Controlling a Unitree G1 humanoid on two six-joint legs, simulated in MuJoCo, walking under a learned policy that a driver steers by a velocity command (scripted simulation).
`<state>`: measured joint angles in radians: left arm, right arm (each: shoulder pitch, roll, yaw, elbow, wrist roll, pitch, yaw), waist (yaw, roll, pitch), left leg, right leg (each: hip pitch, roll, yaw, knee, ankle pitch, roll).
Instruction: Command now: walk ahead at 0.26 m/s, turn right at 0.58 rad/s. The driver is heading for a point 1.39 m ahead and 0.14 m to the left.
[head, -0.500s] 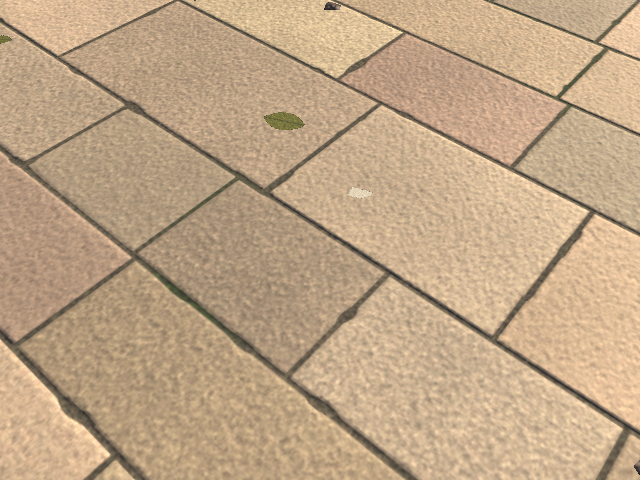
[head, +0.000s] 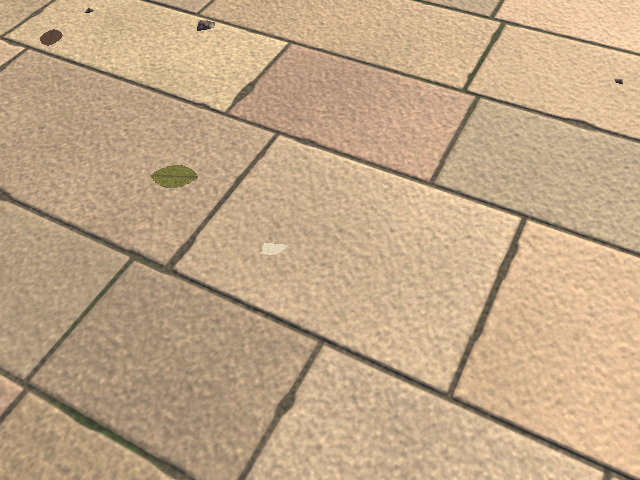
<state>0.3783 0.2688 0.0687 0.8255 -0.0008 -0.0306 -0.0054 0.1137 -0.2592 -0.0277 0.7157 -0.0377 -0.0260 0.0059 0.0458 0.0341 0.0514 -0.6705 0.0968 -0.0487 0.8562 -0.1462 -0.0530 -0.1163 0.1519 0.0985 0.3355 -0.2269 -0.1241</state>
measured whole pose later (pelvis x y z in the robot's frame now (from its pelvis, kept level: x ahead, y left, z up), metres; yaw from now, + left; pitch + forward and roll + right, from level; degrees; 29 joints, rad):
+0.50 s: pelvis +0.11 +0.03 -0.01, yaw -13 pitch +0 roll +0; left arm 0.20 0.27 0.04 0.74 0.02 0.07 -0.01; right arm 0.24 -0.25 -0.02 0.76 -0.03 0.01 -0.01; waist -0.03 -0.01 0.04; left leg -0.34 0.02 0.09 0.46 -0.12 0.04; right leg -0.34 0.04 0.04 0.76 -0.42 -0.01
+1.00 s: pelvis +0.11 +0.02 +0.00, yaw -14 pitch -2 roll +0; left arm 0.22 0.22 0.01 0.94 0.01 0.00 0.03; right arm 0.26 -0.22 -0.02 0.97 -0.01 0.01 -0.02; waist -0.01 0.00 0.03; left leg -0.18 0.00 0.00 0.40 -0.19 -0.01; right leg -0.15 0.04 0.03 0.41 -0.23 -0.04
